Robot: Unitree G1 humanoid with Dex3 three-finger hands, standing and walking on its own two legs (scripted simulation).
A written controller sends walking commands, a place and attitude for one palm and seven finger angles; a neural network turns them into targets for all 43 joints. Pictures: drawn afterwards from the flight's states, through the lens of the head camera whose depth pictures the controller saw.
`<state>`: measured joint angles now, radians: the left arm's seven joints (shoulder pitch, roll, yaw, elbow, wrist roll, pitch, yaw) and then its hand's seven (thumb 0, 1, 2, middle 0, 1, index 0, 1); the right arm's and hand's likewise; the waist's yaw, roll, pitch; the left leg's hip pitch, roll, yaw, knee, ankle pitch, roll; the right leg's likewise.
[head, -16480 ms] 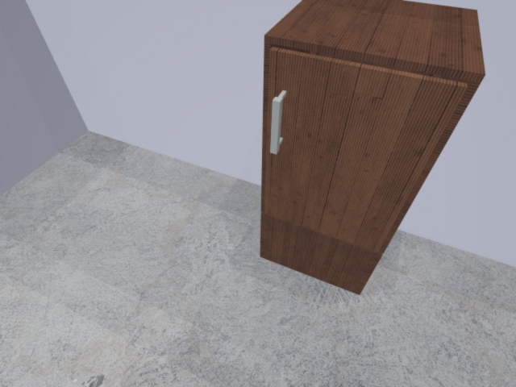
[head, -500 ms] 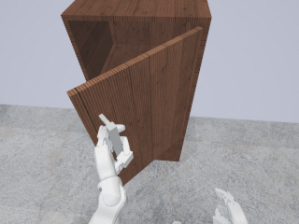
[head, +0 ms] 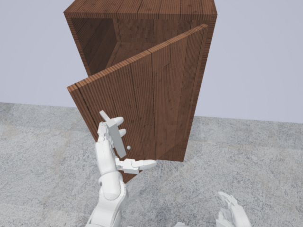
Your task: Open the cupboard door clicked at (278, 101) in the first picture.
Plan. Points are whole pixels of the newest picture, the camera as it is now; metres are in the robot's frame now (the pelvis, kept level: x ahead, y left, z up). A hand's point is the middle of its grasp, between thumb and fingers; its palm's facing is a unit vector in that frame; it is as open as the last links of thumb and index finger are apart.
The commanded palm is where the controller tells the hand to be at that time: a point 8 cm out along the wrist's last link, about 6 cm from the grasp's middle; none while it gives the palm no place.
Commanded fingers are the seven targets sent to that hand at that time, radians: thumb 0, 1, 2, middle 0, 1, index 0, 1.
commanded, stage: open thumb and fingers to let go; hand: left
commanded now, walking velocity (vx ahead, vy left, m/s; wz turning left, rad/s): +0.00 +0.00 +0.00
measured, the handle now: (113, 135) +0.34 +0.12 +0.06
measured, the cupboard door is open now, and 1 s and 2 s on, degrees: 45 47 47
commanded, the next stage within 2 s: slide the hand sideways off the handle in 0.20 s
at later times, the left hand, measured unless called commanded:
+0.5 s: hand (123, 161) +0.27 +0.08 +0.05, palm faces -0.18 -0.98 -0.06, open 15.9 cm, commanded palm +0.26 +0.13 +0.05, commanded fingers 0.00 -0.50 0.30 -0.15 -0.30 -0.15 -0.30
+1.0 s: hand (111, 173) +0.24 +0.11 +0.05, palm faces -0.13 -0.99 +0.00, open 16.2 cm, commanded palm +0.22 +0.17 +0.05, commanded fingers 0.00 -0.50 0.30 -0.15 -0.30 -0.15 -0.30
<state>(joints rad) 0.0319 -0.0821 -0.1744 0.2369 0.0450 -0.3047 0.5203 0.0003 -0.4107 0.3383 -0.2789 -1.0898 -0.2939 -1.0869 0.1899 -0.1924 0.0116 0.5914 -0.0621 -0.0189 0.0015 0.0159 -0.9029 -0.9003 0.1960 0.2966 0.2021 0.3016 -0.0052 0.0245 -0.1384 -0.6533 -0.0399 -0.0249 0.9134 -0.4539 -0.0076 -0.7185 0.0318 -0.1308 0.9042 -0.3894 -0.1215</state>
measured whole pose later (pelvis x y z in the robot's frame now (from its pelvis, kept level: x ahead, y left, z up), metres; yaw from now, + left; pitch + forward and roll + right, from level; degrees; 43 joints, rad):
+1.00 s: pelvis +0.01 +0.04 -0.01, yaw -2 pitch +12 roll -1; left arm 0.39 0.09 -0.22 -0.15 -0.05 -0.29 0.04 -0.01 -0.50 0.30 -0.17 -0.32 -0.18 -0.32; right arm 0.27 -0.22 0.04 0.41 -0.01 -0.06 0.00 0.02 -0.90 -0.90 0.20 0.30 0.20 0.30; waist 0.00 0.03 -0.14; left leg -0.71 -0.05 0.02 1.03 -0.54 0.06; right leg -0.77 0.03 -0.09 1.00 -0.44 -0.07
